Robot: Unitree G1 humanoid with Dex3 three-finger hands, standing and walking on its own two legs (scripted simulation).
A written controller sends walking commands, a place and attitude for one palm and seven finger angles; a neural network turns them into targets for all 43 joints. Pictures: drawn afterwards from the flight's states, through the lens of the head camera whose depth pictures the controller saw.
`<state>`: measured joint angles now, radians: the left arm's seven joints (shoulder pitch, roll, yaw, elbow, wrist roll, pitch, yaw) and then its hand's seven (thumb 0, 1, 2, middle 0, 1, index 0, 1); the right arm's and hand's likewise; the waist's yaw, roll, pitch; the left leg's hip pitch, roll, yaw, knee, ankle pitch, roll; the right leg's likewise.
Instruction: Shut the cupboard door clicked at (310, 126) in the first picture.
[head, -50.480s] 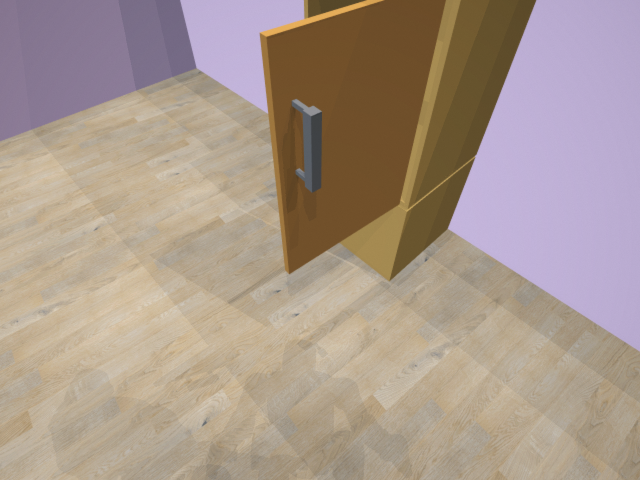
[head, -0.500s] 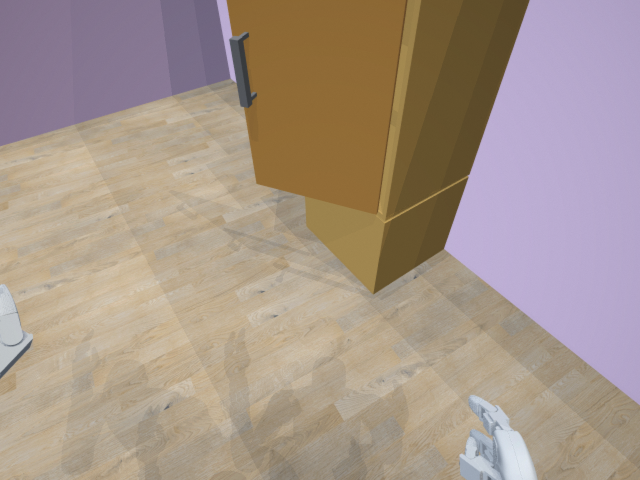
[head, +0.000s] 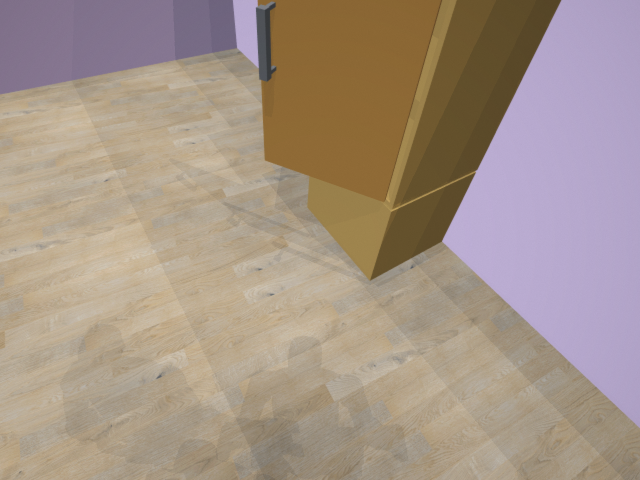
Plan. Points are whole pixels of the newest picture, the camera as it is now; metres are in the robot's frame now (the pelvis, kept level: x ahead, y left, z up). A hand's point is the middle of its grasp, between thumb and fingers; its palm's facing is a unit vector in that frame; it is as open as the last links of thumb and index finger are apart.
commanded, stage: let the arm hang, fingers relaxed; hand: left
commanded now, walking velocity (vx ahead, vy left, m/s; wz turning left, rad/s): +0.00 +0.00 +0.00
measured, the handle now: (268, 42) +1.04 +0.19 +0.05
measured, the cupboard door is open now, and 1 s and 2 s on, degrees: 33 33 33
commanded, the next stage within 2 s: look to check the result in 0.72 s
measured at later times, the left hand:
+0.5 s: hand out of the picture +0.02 +0.24 -0.16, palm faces -0.02 -0.96 -0.29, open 7.4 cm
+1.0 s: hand out of the picture +0.07 +0.23 -0.15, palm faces -0.04 -0.95 -0.30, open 7.4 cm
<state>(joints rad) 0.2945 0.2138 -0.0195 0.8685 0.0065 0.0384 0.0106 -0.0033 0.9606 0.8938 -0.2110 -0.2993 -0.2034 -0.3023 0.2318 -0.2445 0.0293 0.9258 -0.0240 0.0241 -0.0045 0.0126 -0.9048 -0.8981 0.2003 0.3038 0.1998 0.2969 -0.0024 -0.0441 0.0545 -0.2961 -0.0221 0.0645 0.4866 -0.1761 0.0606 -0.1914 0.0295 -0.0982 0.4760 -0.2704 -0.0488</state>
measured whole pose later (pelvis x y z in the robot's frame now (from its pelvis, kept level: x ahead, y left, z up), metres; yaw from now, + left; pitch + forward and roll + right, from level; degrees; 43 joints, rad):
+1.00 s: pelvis +0.02 +0.00 +0.01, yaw -2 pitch -2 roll +0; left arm 0.17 0.29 0.00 1.14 0.01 -0.01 0.00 0.00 0.90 0.90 -0.20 -0.30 -0.20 -0.30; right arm 0.15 -0.29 0.00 1.14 -0.01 -0.01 -0.02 0.01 -0.90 -0.90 0.20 0.30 0.20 0.30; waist 0.00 0.01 0.04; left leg -0.15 -0.03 0.09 0.30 -0.12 0.06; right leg -0.06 0.03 -0.06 0.29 -0.21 -0.04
